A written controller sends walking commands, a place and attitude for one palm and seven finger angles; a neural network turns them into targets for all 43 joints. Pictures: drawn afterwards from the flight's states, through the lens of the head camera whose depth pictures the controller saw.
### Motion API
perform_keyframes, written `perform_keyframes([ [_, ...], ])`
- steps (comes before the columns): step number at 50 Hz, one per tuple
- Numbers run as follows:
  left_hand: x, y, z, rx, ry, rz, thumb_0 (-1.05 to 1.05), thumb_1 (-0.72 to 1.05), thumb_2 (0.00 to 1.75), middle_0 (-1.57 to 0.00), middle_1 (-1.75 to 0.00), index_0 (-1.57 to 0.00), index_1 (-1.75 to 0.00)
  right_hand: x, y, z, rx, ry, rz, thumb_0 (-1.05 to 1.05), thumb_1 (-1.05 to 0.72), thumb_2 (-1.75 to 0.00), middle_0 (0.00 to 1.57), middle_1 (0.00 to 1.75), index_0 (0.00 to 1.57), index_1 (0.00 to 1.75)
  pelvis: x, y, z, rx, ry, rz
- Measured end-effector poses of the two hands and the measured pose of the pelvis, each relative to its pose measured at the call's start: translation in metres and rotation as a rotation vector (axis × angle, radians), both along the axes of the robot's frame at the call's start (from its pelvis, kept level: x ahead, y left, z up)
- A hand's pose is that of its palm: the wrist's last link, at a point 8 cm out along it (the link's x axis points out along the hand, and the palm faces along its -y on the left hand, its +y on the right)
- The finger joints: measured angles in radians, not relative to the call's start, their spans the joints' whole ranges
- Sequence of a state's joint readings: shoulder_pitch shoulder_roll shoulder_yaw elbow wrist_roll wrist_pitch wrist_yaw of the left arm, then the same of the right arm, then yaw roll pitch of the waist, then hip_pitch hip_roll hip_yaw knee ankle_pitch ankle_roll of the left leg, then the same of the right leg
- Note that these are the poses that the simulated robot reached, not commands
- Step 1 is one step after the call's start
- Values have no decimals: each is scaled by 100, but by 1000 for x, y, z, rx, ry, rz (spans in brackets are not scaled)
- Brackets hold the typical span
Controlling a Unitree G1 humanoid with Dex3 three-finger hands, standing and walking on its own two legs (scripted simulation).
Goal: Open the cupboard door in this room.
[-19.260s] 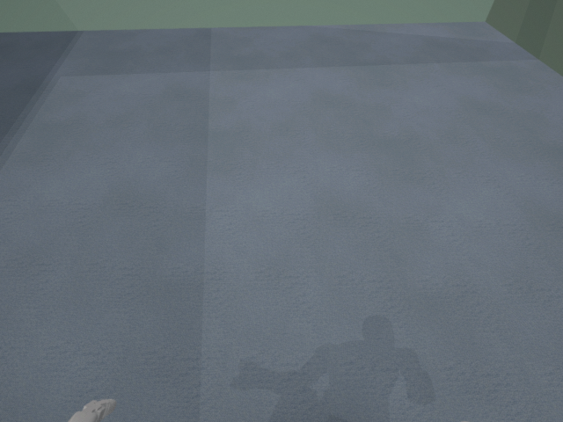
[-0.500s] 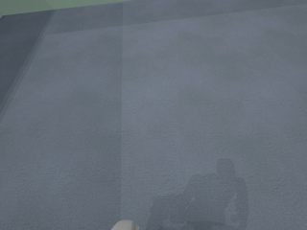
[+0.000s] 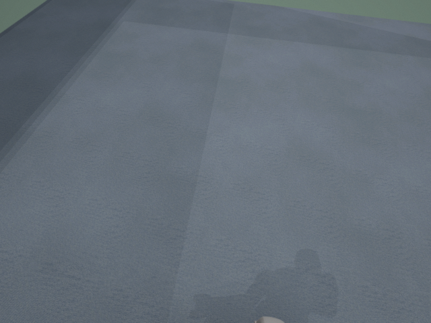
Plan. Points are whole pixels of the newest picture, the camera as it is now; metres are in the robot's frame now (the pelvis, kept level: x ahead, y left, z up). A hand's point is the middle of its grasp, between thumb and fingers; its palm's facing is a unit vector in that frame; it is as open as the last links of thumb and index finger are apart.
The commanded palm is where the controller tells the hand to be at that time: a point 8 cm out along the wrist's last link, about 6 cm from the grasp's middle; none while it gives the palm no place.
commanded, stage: turn or walk to find it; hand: left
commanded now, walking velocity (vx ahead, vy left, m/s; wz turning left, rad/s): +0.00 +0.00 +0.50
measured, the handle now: out of the picture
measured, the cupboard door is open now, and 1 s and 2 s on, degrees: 0 0 0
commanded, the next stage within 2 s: none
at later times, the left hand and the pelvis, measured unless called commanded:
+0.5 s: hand out of the picture +0.01 +0.13 -0.15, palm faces +0.27 -0.92 -0.28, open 7.3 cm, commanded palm none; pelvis -0.03 -0.07 +0.00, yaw +15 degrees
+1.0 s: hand out of the picture -0.12 +0.19 -0.17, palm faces +0.53 -0.82 -0.24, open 7.3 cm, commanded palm none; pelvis -0.07 -0.03 +0.00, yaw +29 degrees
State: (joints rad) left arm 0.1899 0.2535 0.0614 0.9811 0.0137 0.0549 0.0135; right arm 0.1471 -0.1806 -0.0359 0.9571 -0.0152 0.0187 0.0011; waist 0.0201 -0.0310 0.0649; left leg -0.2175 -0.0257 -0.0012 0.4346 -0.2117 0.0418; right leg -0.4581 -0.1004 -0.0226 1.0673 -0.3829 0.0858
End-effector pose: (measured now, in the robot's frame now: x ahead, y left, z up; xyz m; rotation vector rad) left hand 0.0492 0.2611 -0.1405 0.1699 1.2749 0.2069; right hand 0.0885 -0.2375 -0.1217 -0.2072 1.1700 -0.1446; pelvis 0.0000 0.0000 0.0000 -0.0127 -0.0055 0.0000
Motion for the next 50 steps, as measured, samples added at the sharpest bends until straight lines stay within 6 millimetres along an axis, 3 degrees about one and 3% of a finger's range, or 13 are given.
perform_keyframes([
  [5, 16, -16, 7, 16, -54, -4, 0, 91, 90, -19, -29, -20, -30, -26, -10, -13, 32, 62, -12, 1, -90, -90, 21, 30, 20, 30, -5, -14, -2, 12, 8, 38],
  [11, 26, -49, 16, 50, -144, 2, 0, 91, 90, -20, -29, -20, -30, -56, -42, -40, 67, 152, -14, 1, -90, -90, 21, 30, 20, 30, -13, -43, -13, 36, 18, 98],
  [14, 14, -65, 24, 63, -162, 22, 0, 91, 90, -20, -29, -20, -30, -61, -58, -45, 71, 187, 2, 1, -91, -90, 20, 30, 20, 30, -18, -55, -10, 41, 4, 139],
  [19, -20, -82, 33, 67, -130, 96, 0, 91, 90, -20, -30, -20, -30, -53, -78, -39, 66, 197, 51, 1, -91, -90, 20, 30, 20, 29, -21, -67, -2, 66, -6, 196],
  [25, -63, -90, 29, 57, -91, 198, 0, 91, 90, -20, -30, -21, -30, -34, -84, -34, 38, 203, 135, 1, -91, -90, 20, 29, 20, 29, -25, -74, 0, 66, -2, 266],
  [31, -118, -86, 16, 37, -23, 300, 0, 91, 90, -20, -30, -21, -30, 3, -64, -27, 5, 162, 252, 1, -91, -90, 20, 29, 20, 29, -35, -68, -3, 56, 5, 332],
  [37, -182, -67, -10, -1, 52, 412, 0, 91, 90, -20, -30, -21, -30, 48, -13, -17, -22, 29, 390, 1, -91, -90, 20, 29, 20, 29, -50, -46, -15, 21, 6, 401],
  [40, -207, -55, -22, -14, 92, 455, 0, 91, 90, -20, -30, -20, -30, 60, 13, -10, -24, -38, 440, 1, -91, -90, 20, 29, 20, 29, -58, -37, -19, 26, 0, 415],
  [44, -214, -45, -15, -21, 91, 487, 1, 91, 90, -20, -29, -20, -30, 57, 32, 3, -27, -57, 480, 1, -91, -90, 20, 30, 20, 29, -62, -30, -9, 0, -5, 454],
  [50, -198, -33, 0, 7, -12, 508, 1, 91, 90, -19, -29, -20, -30, 44, 39, 2, -15, -8, 516, 1, -91, -90, 20, 30, 20, 30, -67, -30, -1, -6, 3, 511],
])
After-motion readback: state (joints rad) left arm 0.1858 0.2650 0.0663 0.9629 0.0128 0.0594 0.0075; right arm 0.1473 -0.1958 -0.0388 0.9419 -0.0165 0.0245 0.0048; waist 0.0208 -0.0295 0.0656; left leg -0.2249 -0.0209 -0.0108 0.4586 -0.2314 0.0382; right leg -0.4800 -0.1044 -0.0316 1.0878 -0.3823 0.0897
